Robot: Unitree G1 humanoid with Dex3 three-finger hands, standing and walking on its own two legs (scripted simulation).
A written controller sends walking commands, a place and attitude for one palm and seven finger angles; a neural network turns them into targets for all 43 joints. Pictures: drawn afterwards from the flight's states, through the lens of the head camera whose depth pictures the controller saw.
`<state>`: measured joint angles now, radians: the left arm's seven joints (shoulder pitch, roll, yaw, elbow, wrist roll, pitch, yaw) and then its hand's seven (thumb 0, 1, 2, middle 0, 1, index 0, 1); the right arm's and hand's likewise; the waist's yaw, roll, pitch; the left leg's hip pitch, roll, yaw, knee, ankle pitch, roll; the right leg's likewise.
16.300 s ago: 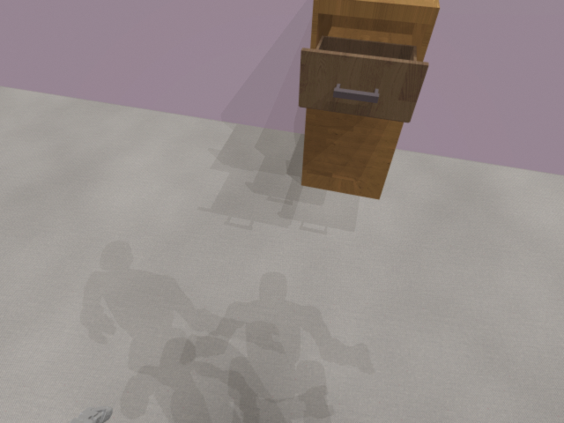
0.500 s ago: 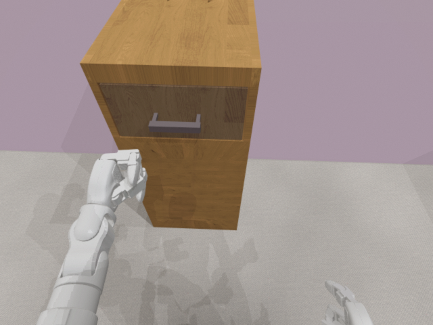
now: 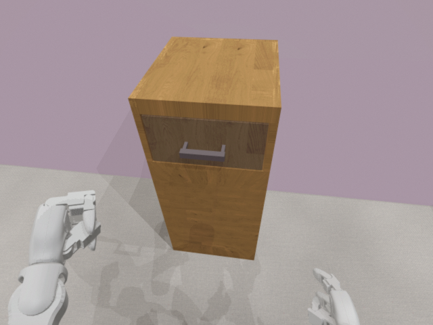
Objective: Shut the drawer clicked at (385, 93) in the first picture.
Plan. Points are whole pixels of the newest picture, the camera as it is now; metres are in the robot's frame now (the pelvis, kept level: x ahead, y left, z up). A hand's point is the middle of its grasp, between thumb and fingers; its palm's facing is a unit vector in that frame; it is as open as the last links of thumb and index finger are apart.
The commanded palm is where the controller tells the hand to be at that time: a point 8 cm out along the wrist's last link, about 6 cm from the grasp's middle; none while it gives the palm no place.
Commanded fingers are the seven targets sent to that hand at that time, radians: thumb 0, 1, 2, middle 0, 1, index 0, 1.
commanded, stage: draw the hand back to the body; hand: left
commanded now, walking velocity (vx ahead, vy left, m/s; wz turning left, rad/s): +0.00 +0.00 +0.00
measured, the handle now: (203, 150) +0.58 +0.11 -0.04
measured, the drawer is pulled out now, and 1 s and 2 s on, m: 0.00 0.00 0.00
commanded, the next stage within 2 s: step back with the hand held close in 0.36 s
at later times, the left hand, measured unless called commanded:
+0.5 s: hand (58, 240) +0.18 +0.24 +0.16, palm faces +0.42 -0.83 -0.37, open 3.3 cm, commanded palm +0.13 +0.28 +0.18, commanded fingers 0.00 0.90 0.90 -1.40 -1.60 -1.40 -1.60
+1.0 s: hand (28, 268) +0.14 +0.25 +0.16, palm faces +0.35 -0.79 -0.50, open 3.3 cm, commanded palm +0.08 +0.29 +0.18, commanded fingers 0.00 0.90 0.90 -1.40 -1.60 -1.40 -1.60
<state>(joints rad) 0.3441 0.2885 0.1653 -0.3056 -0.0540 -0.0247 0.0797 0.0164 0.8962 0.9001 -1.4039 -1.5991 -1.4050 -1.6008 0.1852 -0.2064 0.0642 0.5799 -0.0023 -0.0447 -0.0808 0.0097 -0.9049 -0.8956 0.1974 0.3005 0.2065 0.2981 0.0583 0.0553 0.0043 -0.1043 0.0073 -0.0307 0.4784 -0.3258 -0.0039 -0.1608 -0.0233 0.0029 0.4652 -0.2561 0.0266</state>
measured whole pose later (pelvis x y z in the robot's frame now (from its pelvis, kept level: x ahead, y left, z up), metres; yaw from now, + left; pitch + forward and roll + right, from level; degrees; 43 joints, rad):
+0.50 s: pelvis -0.01 +0.00 +0.00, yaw -1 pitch -5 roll -1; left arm 0.49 0.31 0.29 -0.46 -0.04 -0.07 0.10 0.02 0.89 0.90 -1.41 -1.60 -1.41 -1.60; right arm 0.21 -0.21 0.04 0.63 -0.01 -0.14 -0.10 0.01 -0.90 -0.90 0.20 0.30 0.21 0.30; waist 0.08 0.06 0.02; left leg -0.06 0.02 -0.02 0.46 -0.32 -0.01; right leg -0.12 -0.01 0.01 0.45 -0.24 0.02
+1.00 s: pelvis -0.06 +0.01 +0.00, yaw -1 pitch +0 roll +0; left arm 0.60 0.39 0.38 -0.53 -0.03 -0.20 0.12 0.02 0.89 0.90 -1.41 -1.60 -1.41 -1.60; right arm 0.18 -0.22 -0.02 0.54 0.01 0.00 -0.08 0.01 -0.91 -0.90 0.20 0.30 0.21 0.30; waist 0.01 0.02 0.03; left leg -0.25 -0.01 -0.01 0.50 -0.24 0.01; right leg -0.30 -0.04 0.03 0.46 -0.15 0.05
